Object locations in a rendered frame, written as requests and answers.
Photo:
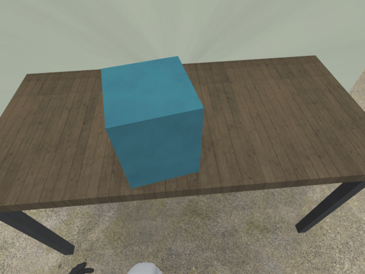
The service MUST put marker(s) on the left robot hand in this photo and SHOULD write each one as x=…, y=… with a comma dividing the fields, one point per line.
x=80, y=269

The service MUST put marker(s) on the table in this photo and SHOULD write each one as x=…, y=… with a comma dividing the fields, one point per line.
x=268, y=123

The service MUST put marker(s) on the robot left thigh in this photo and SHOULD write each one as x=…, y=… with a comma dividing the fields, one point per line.
x=144, y=268

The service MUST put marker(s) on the carton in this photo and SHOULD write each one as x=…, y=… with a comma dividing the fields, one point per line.
x=153, y=117

